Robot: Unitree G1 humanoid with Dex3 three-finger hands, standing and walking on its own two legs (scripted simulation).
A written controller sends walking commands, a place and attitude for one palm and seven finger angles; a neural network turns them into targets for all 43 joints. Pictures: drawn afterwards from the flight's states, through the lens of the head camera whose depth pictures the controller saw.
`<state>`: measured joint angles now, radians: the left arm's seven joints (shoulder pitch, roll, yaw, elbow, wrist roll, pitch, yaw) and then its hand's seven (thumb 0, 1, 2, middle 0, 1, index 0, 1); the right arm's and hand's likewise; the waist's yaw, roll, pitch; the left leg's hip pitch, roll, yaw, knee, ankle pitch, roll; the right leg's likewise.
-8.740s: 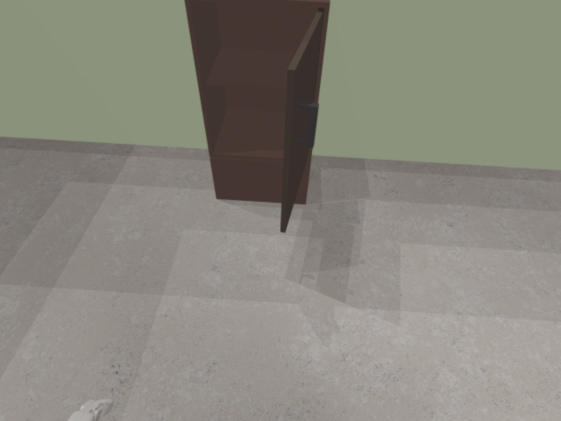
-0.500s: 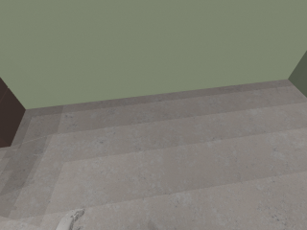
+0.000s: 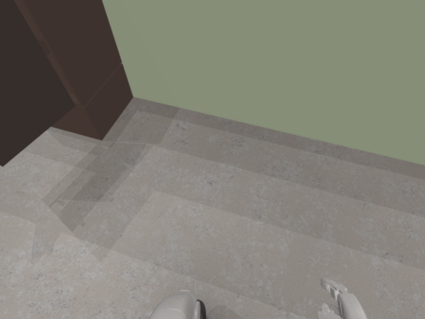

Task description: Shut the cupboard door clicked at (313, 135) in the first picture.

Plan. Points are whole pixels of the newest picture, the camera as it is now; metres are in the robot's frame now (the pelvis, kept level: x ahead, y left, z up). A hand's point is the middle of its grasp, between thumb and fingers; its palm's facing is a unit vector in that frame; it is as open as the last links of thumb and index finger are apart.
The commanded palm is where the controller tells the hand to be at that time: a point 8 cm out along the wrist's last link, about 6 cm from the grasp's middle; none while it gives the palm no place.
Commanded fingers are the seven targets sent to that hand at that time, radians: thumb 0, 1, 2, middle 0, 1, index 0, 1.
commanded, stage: walk to a spot facing it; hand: left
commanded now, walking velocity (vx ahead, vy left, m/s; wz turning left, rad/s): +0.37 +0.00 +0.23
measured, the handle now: out of the picture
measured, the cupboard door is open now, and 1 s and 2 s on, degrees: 80 80 80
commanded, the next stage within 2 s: turn to face it in 0.92 s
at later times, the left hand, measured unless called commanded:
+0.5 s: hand (163, 198) +0.38 +0.17 -0.12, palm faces +0.00 -0.98 -0.20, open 7.4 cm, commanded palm none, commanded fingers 0.00 0.90 0.90 -0.20 -0.30 -0.20 -0.30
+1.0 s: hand (157, 229) +0.31 +0.18 -0.16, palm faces +0.36 -0.92 -0.15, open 7.3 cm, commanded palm none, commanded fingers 0.00 0.90 0.90 -0.20 -0.30 -0.20 -0.30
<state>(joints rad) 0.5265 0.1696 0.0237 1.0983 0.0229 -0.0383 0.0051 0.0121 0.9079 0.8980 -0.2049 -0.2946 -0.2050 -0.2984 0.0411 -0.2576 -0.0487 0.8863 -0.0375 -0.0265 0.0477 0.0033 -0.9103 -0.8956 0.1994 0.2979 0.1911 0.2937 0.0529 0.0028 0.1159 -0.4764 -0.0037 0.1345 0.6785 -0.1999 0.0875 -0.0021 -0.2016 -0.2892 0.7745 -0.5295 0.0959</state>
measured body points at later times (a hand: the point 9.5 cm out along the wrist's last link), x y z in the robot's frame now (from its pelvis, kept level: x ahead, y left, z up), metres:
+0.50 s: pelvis +0.23 -0.01 +0.02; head +0.25 -0.02 +0.47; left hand +0.38 +0.22 -0.11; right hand +0.17 -0.24 -0.14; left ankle +0.08 +0.07 -0.71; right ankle +0.35 -0.12 -0.70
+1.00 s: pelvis +0.43 +0.04 +0.02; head +0.44 +0.07 +0.46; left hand +0.29 +0.23 -0.15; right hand +0.59 -0.17 -0.11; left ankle +0.50 +0.16 -0.71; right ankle +0.36 -0.12 -0.71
